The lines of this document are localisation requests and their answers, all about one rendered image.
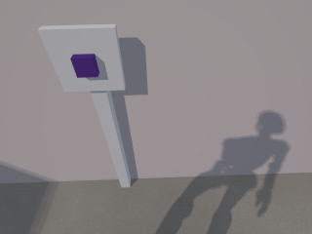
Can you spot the panel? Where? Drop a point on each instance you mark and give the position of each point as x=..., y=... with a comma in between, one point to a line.
x=64, y=41

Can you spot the button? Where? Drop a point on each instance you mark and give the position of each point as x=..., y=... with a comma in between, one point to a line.
x=85, y=65

